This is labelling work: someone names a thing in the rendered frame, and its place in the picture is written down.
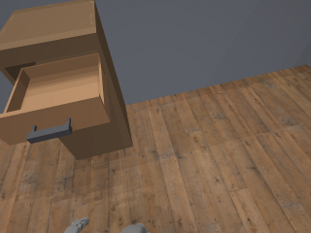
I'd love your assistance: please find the left robot hand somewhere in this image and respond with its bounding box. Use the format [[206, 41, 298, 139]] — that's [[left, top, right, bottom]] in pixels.
[[64, 217, 89, 233]]

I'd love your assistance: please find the drawer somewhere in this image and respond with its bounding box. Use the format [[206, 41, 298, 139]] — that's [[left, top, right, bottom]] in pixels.
[[0, 53, 111, 146]]

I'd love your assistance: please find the cabinet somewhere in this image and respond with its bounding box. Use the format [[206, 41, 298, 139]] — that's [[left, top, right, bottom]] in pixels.
[[0, 0, 133, 160]]

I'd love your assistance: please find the handle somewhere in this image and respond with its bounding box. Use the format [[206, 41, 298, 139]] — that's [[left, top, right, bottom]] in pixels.
[[26, 117, 73, 144]]

